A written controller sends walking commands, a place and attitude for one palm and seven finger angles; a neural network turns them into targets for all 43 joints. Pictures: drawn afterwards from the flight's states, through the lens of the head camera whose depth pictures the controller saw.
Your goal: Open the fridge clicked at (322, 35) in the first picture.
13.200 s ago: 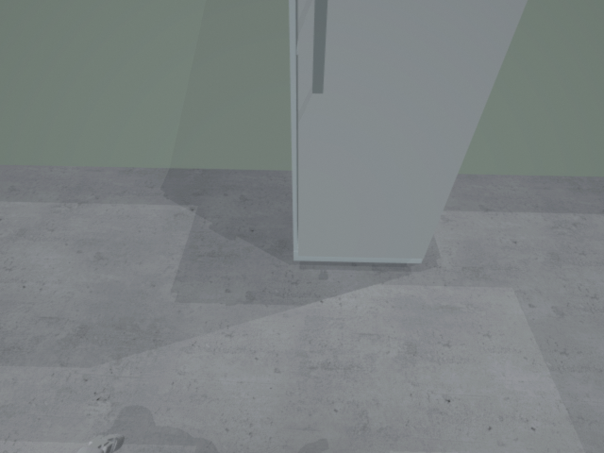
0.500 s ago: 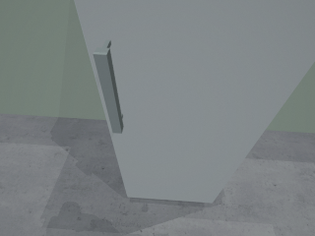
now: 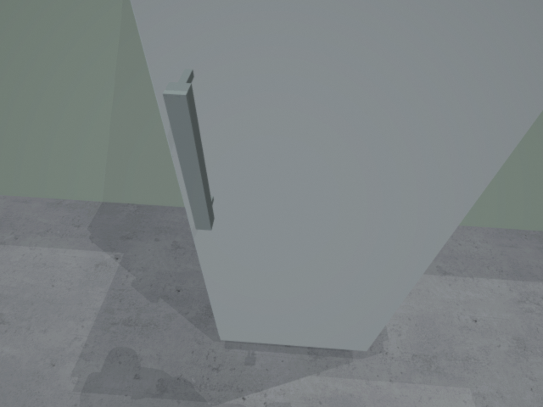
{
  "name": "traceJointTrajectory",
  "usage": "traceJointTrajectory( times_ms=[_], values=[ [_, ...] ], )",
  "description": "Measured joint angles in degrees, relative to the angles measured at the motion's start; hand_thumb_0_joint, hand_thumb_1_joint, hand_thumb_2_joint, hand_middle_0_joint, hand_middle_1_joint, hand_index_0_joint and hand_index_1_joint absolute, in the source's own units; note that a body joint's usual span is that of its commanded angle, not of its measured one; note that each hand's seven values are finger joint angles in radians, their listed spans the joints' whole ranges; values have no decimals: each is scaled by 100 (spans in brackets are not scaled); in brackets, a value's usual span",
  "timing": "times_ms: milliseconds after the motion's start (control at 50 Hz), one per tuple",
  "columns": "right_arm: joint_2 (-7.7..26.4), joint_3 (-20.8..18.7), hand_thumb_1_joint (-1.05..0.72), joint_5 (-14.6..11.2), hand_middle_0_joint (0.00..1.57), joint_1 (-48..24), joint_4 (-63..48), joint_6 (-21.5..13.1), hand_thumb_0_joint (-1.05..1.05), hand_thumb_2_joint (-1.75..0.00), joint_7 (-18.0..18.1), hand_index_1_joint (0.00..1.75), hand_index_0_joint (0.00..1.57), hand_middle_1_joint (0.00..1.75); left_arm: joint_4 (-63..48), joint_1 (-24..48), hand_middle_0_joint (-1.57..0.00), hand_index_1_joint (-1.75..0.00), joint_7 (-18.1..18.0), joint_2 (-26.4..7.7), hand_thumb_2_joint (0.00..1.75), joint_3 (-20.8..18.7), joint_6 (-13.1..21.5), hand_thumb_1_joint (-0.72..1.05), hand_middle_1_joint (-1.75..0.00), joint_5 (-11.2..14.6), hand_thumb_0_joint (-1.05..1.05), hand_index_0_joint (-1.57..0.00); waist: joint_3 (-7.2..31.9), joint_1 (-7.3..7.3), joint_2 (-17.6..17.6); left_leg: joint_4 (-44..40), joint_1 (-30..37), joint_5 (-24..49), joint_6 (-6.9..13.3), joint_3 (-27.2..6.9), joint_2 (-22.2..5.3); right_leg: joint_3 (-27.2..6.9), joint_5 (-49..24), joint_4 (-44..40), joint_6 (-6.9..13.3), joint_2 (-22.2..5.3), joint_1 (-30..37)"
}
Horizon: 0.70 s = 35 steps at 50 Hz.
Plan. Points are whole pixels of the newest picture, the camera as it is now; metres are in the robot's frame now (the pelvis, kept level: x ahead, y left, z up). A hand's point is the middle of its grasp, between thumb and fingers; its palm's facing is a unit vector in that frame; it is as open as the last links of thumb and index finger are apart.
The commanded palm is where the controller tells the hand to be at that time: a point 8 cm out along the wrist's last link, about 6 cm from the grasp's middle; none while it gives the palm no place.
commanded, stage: shuffle to correct the standing spot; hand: left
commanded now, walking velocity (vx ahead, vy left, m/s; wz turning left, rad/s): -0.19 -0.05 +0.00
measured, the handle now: (197, 159) +0.41 +0.14 +0.16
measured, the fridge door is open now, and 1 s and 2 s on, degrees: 0 0 0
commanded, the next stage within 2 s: come to a stop and stand still in 0.26 s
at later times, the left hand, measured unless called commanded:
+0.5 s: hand out of the picture -0.02 +0.17 -0.18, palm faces -0.03 -0.97 -0.23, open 7.4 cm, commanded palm none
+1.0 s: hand out of the picture -0.05 +0.16 -0.19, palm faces -0.01 -0.99 -0.17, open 7.4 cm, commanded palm none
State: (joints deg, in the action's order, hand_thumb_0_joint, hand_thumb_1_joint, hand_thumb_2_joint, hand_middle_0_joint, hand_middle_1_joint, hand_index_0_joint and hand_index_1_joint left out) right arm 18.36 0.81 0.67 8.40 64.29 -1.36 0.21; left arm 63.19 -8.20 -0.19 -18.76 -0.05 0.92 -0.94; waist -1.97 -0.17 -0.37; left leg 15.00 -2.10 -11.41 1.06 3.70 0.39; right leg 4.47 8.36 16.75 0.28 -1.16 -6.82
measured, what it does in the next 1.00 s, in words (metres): steps on the spot: left foot, then right foot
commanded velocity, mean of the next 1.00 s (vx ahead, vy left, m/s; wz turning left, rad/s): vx -0.01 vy -0.01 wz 0.00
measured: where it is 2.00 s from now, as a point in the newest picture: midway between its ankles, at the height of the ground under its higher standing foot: outside the picture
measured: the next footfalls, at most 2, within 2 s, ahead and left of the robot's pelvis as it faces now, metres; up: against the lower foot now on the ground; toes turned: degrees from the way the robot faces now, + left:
left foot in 0.64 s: -0.06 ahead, +0.09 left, +0.00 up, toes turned +3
right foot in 0.84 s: -0.02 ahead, -0.13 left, +0.00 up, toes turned -3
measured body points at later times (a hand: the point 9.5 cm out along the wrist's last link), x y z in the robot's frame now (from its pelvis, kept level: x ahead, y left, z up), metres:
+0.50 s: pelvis -0.06 -0.02 -0.01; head -0.03 -0.02 +0.44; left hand -0.01 +0.22 -0.17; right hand -0.04 -0.25 -0.17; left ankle -0.04 +0.10 -0.75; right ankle +0.01 -0.11 -0.75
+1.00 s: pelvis -0.05 +0.00 -0.01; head -0.04 +0.00 +0.44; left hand -0.05 +0.21 -0.17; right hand -0.10 -0.21 -0.17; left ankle -0.10 +0.09 -0.75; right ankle -0.06 -0.12 -0.75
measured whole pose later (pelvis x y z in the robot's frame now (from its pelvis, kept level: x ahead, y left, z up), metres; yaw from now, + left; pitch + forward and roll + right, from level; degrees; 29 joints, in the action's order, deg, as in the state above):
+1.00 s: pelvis -0.05 +0.00 -0.01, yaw -1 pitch -1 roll +0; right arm 6.0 0.3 0.5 20.2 66.0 -1.9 2.7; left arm 65.1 -15.8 -1.8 -8.4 -0.7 0.0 -0.5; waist -2.1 1.3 -0.8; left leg 24.1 -5.7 -17.9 1.4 4.5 0.1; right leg 1.9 14.3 25.4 -0.2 -0.7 -10.4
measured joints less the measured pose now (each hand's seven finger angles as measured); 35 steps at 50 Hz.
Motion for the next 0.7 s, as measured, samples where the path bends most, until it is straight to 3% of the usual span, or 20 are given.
traceJointTrajectory(
  times_ms=[120,320,440,580,640,700],
  values=[
    [-80,-27,-90,7,20,3,-76,15,1,-90,47,30,21,30,-60,-18,-21,-30,-70,47,90,-23,-54,90,-30,5,0,-21,-44,0,-33,31,-63,20,-12,13,11,-14,12,96,-2,-16,-98],
    [-655,-99,-91,-7,20,133,-280,207,1,-90,74,30,21,30,-257,-210,-20,-30,-92,523,90,-32,-252,90,-30,-8,0,-20,-318,-3,-100,637,-396,-133,-38,125,-13,-125,165,772,45,-28,-508],
    [-808,-198,-90,3,20,239,-326,310,1,-90,76,30,21,30,-394,-322,-21,-30,-77,729,90,-70,-316,90,-30,-39,0,-21,-428,12,-23,1149,-813,-211,-76,144,-109,-134,149,1109,131,36,-859],
    [-780,-318,-91,9,20,752,-76,285,1,-90,2,30,21,30,-289,-491,-21,-30,-67,726,90,-171,-333,90,-30,-68,1,-21,-44,114,-77,2158,-1136,-1126,34,-11,-103,-7,-116,770,206,87,-956],
    [-656,-341,-91,35,20,1169,45,198,1,-90,60,30,21,30,-271,-458,-21,-30,-84,646,90,-255,-308,90,-30,-38,1,-21,221,157,-13,1475,-712,-1166,50,-71,-160,119,-32,754,164,167,-1053],
    [-682,-303,-91,109,20,1466,165,178,1,-90,142,30,20,30,-297,-352,-21,-30,-87,560,90,-326,-305,90,-30,-12,1,-21,238,123,-139,1182,-638,-670,67,-64,-80,65,541,1002,72,107,-1158]
  ],
)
